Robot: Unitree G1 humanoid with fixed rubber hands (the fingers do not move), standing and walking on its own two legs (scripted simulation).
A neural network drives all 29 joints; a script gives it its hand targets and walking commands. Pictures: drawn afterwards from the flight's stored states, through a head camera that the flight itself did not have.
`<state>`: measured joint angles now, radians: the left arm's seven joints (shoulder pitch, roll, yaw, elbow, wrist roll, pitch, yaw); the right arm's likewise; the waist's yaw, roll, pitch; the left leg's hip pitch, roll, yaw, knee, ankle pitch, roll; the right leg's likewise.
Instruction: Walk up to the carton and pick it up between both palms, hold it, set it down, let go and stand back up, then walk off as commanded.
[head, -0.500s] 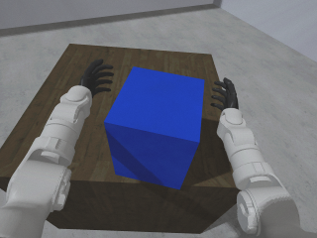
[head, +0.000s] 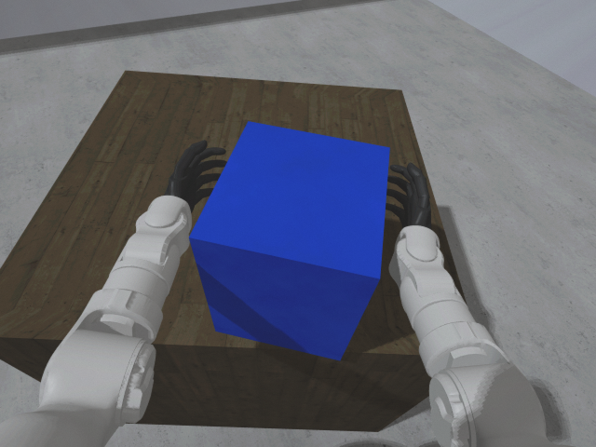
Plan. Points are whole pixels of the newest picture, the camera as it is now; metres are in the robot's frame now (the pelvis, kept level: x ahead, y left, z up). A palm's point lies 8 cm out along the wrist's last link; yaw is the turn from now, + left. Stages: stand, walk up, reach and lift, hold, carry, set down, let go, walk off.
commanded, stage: reach and lift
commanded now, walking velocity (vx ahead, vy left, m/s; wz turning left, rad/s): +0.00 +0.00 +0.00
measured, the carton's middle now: (296, 246) +0.39 +0.00 +0.04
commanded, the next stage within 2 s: none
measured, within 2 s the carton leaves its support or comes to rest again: leaves its support in 1.72 s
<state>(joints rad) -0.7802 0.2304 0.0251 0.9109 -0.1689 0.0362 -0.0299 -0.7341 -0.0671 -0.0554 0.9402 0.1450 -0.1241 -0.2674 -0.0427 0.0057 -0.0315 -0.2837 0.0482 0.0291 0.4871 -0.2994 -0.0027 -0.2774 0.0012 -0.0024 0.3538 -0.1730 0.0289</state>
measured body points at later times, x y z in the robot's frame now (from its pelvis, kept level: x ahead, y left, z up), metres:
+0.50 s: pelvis +0.00 +0.00 +0.00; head +0.04 +0.02 +0.45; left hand +0.44 +0.15 +0.10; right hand +0.41 -0.15 +0.09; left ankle -0.04 +0.11 -0.74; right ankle +0.00 -0.15 -0.74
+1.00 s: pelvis +0.00 +0.01 +0.00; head +0.04 +0.03 +0.45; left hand +0.44 +0.15 +0.10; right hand +0.40 -0.15 +0.08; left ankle -0.04 +0.11 -0.74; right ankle +0.00 -0.15 -0.74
